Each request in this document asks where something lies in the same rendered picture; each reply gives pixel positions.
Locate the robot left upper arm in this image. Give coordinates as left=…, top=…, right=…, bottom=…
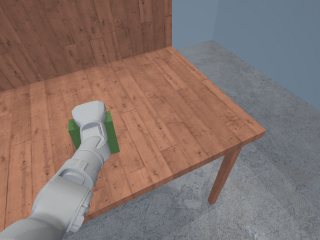
left=0, top=176, right=94, bottom=240

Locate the sponge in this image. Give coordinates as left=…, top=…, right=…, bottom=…
left=68, top=111, right=120, bottom=154

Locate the table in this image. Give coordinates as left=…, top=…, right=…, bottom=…
left=0, top=0, right=266, bottom=233

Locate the right robot hand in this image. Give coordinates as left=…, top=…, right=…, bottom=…
left=245, top=225, right=271, bottom=240

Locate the left robot hand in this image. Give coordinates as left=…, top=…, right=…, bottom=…
left=71, top=100, right=107, bottom=128

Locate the left robot forearm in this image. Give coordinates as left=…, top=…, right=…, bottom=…
left=31, top=120, right=111, bottom=215

